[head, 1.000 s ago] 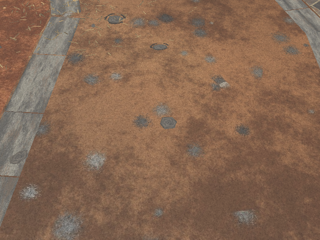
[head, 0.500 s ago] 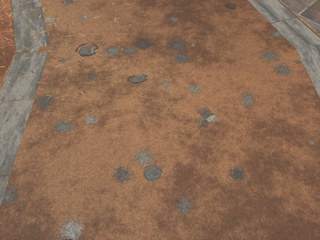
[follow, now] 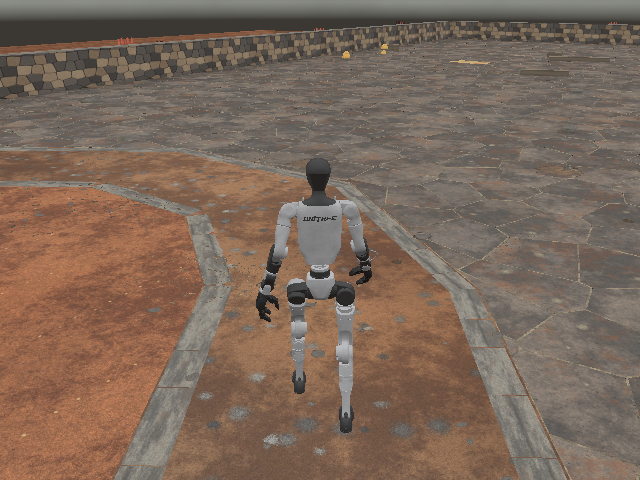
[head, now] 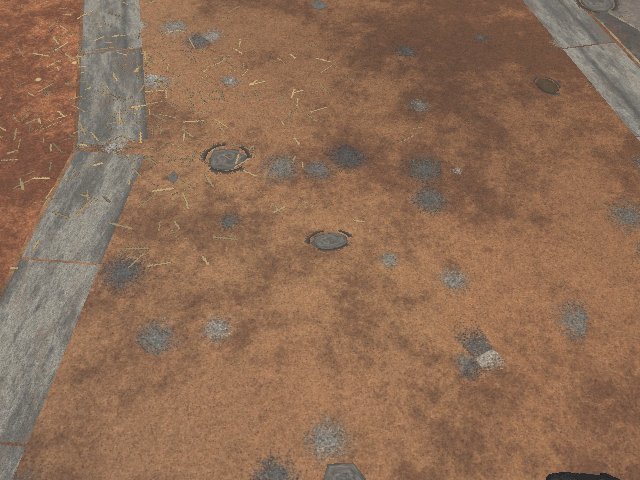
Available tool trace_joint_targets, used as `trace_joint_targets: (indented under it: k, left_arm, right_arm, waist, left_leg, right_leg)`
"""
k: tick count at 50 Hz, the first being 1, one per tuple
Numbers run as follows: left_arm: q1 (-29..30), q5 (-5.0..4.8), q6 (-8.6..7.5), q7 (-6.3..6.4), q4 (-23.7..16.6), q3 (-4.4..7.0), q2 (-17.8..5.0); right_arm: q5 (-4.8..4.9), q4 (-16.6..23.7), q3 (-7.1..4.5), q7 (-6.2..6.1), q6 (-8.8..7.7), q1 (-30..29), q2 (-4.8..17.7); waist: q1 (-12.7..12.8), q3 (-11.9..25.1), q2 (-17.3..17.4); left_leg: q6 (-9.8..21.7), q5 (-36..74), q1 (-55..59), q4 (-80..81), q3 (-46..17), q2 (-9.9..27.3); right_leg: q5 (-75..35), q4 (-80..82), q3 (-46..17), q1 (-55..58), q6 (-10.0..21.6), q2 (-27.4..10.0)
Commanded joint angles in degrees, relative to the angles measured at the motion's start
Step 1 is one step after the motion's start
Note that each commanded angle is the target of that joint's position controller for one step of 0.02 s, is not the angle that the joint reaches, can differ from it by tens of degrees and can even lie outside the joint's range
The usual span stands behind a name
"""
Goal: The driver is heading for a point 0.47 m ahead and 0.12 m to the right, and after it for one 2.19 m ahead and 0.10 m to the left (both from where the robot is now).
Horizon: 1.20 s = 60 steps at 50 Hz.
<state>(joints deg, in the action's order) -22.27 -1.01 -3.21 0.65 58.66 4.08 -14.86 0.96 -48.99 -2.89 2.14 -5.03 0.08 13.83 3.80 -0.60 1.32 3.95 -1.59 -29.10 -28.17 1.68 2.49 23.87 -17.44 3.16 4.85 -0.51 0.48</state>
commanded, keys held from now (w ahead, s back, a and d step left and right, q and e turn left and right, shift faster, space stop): w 0.04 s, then w+e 0.44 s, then e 0.06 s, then q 0.46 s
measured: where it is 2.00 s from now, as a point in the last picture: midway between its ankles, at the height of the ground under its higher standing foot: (371, 463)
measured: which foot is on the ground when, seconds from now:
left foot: down 0.00-0.58, up 0.60-1.00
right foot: down 0.00-0.02, up 0.04-0.54, down 0.56-1.00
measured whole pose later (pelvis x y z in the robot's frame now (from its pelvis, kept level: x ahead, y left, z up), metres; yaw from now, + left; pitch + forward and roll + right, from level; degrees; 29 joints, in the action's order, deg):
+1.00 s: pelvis +0.45 -0.05 +0.02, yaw -7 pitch +2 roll -2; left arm -5.2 0.9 -0.4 2.4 50.5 3.5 -13.7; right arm 0.9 -50.8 -4.5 -0.7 1.2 9.9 14.9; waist -1.0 -2.5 1.7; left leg -2.4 -15.4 -29.4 -45.2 0.7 5.6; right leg 12.7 -21.1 11.5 -10.2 3.4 0.9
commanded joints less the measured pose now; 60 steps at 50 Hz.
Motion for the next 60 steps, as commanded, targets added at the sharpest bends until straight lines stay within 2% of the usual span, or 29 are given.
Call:
trace_joint_targets:
  k: [1,2,3,4,5,6,8,12,18,23,25,27,28,29,30,31,32,33,34,37,40,49,52,54,55,56,57,59,60]
  left_arm:
    - [1.14,1.37,0.08,0.44,-4.22,0.30,-6.02]
    - [-5.69,0.92,-1.34,-0.31,-4.10,-1.62,1.28]
    - [-1.04,-0.69,-2.59,-0.61,-3.70,-0.22,-5.29]
    - [4.37,-2.03,-3.28,-0.73,-5.32,0.48,-7.63]
    - [6.77,-1.98,-3.28,-0.28,-5.62,0.52,-7.34]
    - [7.70,-1.25,-2.77,0.12,-5.55,0.98,-6.93]
    - [5.00,-1.14,-1.07,0.09,-4.77,1.12,-4.63]
    - [8.46,-0.79,0.49,0.11,-6.26,1.34,-3.42]
    - [17.83,-0.01,-0.10,-1.65,-9.88,0.63,-1.86]
    - [24.90,-0.15,0.02,-3.51,-14.74,-0.16,-1.16]
    - [23.49,-0.04,0.08,-4.28,-15.94,0.50,-2.68]
    - [13.16,0.01,0.00,-4.51,-14.44,2.47,-6.63]
    - [5.34,0.37,-0.19,-3.74,-12.70,3.97,-9.61]
    - [1.17,1.25,0.12,-2.00,-11.48,4.63,-14.35]
    - [3.11,2.14,-0.27,-1.96,-13.03,3.84,-15.67]
    - [0.27,2.24,0.25,-1.92,-12.48,2.57,-10.42]
    - [4.80,1.55,-0.07,-1.85,-12.58,1.92,-8.49]
    - [9.03,0.94,-0.51,-1.91,-12.77,1.38,-6.87]
    - [12.03,1.11,-0.77,-1.76,-12.84,0.83,-5.06]
    - [16.05,3.20,-1.66,-1.84,-11.88,0.30,-3.90]
    - [17.87,2.95,-1.33,-0.43,-11.29,0.88,-6.32]
    - [16.25,1.59,2.93,2.30,-10.51,1.68,-8.32]
    - [16.75,0.61,4.02,2.63,-11.03,2.19,-9.54]
    - [17.02,-0.37,4.52,2.94,-10.95,2.34,-9.55]
    - [14.09,0.27,4.34,2.72,-10.44,2.29,-8.57]
    - [16.26,2.79,3.67,2.20,-13.45,1.45,-5.80]
    - [20.46,2.72,3.11,1.70,-15.15,1.00,-4.88]
    - [21.60,0.08,2.73,1.09,-14.47,1.62,-6.62]
    - [21.20,0.43,2.90,1.57,-13.66,1.86,-7.05]
  right_arm:
    - [-0.83,-3.42,-5.06,-0.96,-0.38,23.61,15.39]
    - [-0.67,-4.54,-5.23,-0.43,-0.21,24.98,17.50]
    - [-0.19,-3.70,-3.65,-0.45,-0.38,23.34,11.75]
    - [-0.32,-2.71,-2.98,-0.79,-0.69,18.61,9.44]
    - [-0.84,-1.80,-2.48,-0.89,-0.94,14.21,8.19]
    - [-1.36,-1.64,-2.03,-0.84,-1.23,11.46,6.30]
    - [-2.11,-2.24,-1.59,-0.81,-1.66,10.35,4.66]
    - [-2.25,-3.69,-2.29,-1.97,-2.05,12.55,7.13]
    - [-1.81,-4.17,-2.23,-3.41,-1.47,14.84,8.05]
    - [-0.88,-5.64,-2.83,-3.75,0.70,19.66,9.51]
    - [-0.59,-4.59,-3.26,-4.25,1.75,17.59,11.04]
    - [-0.48,-3.26,-3.60,-5.06,2.99,15.68,12.54]
    - [-0.12,-3.18,-3.25,-5.00,2.80,15.43,12.08]
    - [-2.39,-1.80,-1.82,-4.35,1.76,17.64,7.55]
    - [-1.43,-1.94,0.34,-2.79,-0.02,25.54,2.74]
    - [1.19,-3.95,-1.48,-2.09,-0.87,21.02,8.88]
    - [2.75,-2.27,-1.64,-2.05,-0.90,15.87,8.79]
    - [1.94,-2.67,-1.64,-2.68,-0.42,13.85,7.92]
    - [1.03,-3.31,-2.22,-3.29,0.63,13.51,8.25]
    - [0.50,-5.40,-2.24,-4.06,3.79,19.16,5.38]
    - [-0.09,-3.68,-2.53,-4.48,4.42,16.53,6.03]
    - [-0.14,2.58,-2.79,-2.63,5.79,7.69,6.42]
    - [0.15,4.01,-2.92,-1.42,5.83,7.77,6.15]
    - [-0.01,3.53,-3.34,-0.78,5.44,11.36,6.62]
    - [-0.42,3.33,-4.79,-1.37,5.17,13.95,10.81]
    - [-1.31,3.86,-6.61,-2.50,5.06,16.45,18.37]
    - [-2.49,4.20,-5.67,-2.23,4.59,18.75,16.75]
    - [-1.37,5.83,-5.09,-2.16,3.31,13.56,13.90]
    - [-0.28,6.43,-4.84,-2.58,3.40,10.86,12.64]
  waist:
    - [-12.33,16.21,3.08]
    - [-7.89,22.32,18.00]
    - [-10.20,18.88,10.49]
    - [-9.78,11.08,7.63]
    - [-7.89,7.14,2.57]
    - [-6.34,3.90,1.86]
    - [-3.77,2.80,4.05]
    - [-3.51,-0.73,1.78]
    - [-6.10,-3.32,0.97]
    - [-8.01,-5.40,0.52]
    - [-5.65,-3.72,2.57]
    - [0.05,2.52,5.02]
    - [4.42,6.69,3.18]
    - [2.70,13.55,-9.16]
    - [-1.96,25.95,-15.06]
    - [2.43,27.64,-3.58]
    - [1.66,18.05,-4.72]
    - [-0.55,11.54,-0.26]
    - [-2.36,8.00,-0.51]
    - [-6.83,6.41,-3.85]
    - [-6.94,5.79,-6.10]
    - [-3.27,3.06,-6.59]
    - [-3.88,3.33,-7.57]
    - [-6.43,4.56,-6.46]
    - [-6.63,6.87,-0.10]
    - [-5.63,9.02,14.62]
    - [-8.00,14.69,14.66]
    - [-6.43,11.30,5.30]
    - [-5.31,8.62,2.60]
  left_leg:
    - [6.47,-0.64,36.80,-1.72,-12.99,10.11]
    - [15.43,-13.48,52.31,7.34,-40.61,20.38]
    - [12.86,-20.69,49.90,10.57,-40.58,18.90]
    - [10.12,-18.57,42.35,11.41,-31.59,17.58]
    - [8.68,-13.27,33.95,13.01,-24.97,15.88]
    - [7.84,-9.26,27.27,14.95,-19.77,14.05]
    - [6.85,-6.01,21.31,18.23,-13.60,12.25]
    - [7.02,0.84,20.52,21.46,-5.51,12.14]
    - [4.23,5.90,23.06,22.85,5.55,9.97]
    - [3.93,16.80,35.38,17.34,8.80,13.63]
    - [2.76,36.44,36.93,10.52,10.61,13.87]
    - [0.73,51.97,35.34,-5.08,11.03,12.56]
    - [-1.79,44.13,28.51,-17.45,11.41,9.91]
    - [-4.62,-0.25,11.27,-36.88,10.71,4.54]
    - [-6.54,-39.64,-5.41,-54.78,0.40,-5.14]
    - [-5.43,-36.31,-4.46,-55.11,-8.83,-2.00]
    - [-4.62,-33.27,-7.87,-51.52,-7.69,0.38]
    - [-4.72,-29.93,-6.97,-46.08,-6.16,2.91]
    - [-4.98,-27.44,-3.97,-42.62,-6.06,4.01]
    - [-6.22,-21.00,6.60,-36.85,-5.92,4.09]
    - [-7.12,-14.54,3.15,-29.34,-4.99,4.02]
    - [-6.15,-15.05,-1.55,-17.09,-0.59,3.37]
    - [-4.38,-17.28,0.59,-11.28,1.56,1.64]
    - [-1.79,-7.07,9.08,0.27,3.17,-0.69]
    - [1.00,9.99,17.68,4.56,-2.89,1.21]
    - [9.38,39.81,30.19,2.18,-21.92,14.40]
    - [19.20,43.23,35.05,4.14,-32.45,21.06]
    - [14.63,32.06,32.46,4.37,-23.20,15.38]
    - [11.74,26.81,29.59,4.96,-20.32,12.94]
  right_leg:
    - [-30.27,-34.83,0.27,-17.85,4.66,-7.20]
    - [8.15,-51.86,-3.70,-39.13,1.82,3.46]
    - [9.77,-58.12,-10.79,-45.57,2.98,0.40]
    - [4.48,-58.50,-9.93,-48.81,4.08,-2.22]
    - [-1.12,-56.06,-8.66,-46.40,4.15,-5.39]
    - [-4.57,-52.62,-8.63,-44.02,3.97,-7.12]
    - [-7.90,-49.53,-9.51,-38.67,3.91,-8.86]
    - [-15.70,-42.82,-10.83,-44.46,2.64,-8.78]
    - [-30.57,-25.50,-5.19,-43.86,2.26,-6.97]
    - [-23.92,-18.95,-0.93,-47.96,4.11,-5.29]
    - [-18.16,-18.12,2.62,-42.76,5.75,-2.07]
    - [-15.93,-17.07,4.86,-29.25,7.89,2.61]
    - [-26.41,-9.82,1.69,-14.97,10.05,2.76]
    - [-50.69,-13.83,-14.71,4.51,14.12,-10.15]
    - [-64.70,-10.97,-42.19,21.16,28.09,-26.51]
    - [-65.94,-9.51,-33.43,16.97,24.76,-23.66]
    - [-63.10,-8.83,-23.39,9.28,21.75,-21.47]
    - [-56.97,-6.06,-18.07,-0.57,18.45,-18.44]
    - [-52.93,-3.48,-14.55,-8.10,17.07,-16.78]
    - [-52.80,1.24,-6.20,-20.67,15.89,-14.01]
    - [-51.69,2.33,-1.53,-18.81,14.97,-13.53]
    - [-36.17,0.68,0.18,-9.03,13.50,-18.10]
    - [-40.36,-4.30,0.12,-6.19,11.71,-19.67]
    - [-41.03,-11.77,2.95,-7.87,7.52,-17.45]
    - [-34.36,-21.40,5.98,-12.63,3.24,-12.79]
    - [-6.48,-38.44,8.78,-30.54,-2.07,-4.22]
    - [17.92,-50.48,-0.90,-40.30,-3.21,2.46]
    - [11.33,-54.60,-6.97,-44.86,-1.72,-0.93]
    - [7.01,-51.49,-6.87,-45.53,-1.87,-1.87]
Velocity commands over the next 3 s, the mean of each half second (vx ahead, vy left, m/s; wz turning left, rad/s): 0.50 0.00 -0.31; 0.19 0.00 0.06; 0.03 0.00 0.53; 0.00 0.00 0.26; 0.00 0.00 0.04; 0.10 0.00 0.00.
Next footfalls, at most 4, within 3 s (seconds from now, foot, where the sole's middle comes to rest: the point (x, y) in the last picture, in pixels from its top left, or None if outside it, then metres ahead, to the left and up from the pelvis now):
0.56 right None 0.47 -0.14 -0.76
1.10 left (316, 438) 0.55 0.07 -0.76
1.58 right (425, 425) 0.60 -0.16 -0.76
1.92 left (304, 463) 0.50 0.09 -0.76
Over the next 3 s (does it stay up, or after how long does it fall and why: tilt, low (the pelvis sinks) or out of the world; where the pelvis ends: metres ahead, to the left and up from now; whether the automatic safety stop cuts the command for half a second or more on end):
stays up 0.56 -0.04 0.00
